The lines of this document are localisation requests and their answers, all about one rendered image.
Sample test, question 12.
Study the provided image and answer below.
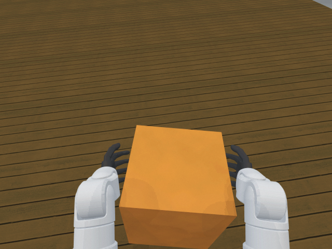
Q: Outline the robot right forearm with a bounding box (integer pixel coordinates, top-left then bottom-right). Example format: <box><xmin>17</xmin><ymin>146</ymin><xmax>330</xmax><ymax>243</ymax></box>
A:
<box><xmin>236</xmin><ymin>168</ymin><xmax>290</xmax><ymax>249</ymax></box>

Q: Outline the carton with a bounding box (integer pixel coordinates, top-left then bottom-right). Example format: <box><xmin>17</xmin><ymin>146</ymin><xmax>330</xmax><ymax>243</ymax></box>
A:
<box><xmin>119</xmin><ymin>125</ymin><xmax>237</xmax><ymax>249</ymax></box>

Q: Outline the robot left forearm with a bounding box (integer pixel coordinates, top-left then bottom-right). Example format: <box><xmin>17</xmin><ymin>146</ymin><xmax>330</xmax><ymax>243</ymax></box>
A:
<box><xmin>73</xmin><ymin>167</ymin><xmax>120</xmax><ymax>249</ymax></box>

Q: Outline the robot left hand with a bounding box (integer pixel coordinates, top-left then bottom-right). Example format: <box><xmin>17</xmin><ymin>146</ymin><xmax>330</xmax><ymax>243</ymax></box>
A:
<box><xmin>101</xmin><ymin>143</ymin><xmax>130</xmax><ymax>183</ymax></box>

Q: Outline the robot right hand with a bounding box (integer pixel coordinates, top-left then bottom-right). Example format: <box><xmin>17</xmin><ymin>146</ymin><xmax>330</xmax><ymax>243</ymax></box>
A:
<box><xmin>226</xmin><ymin>145</ymin><xmax>252</xmax><ymax>188</ymax></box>

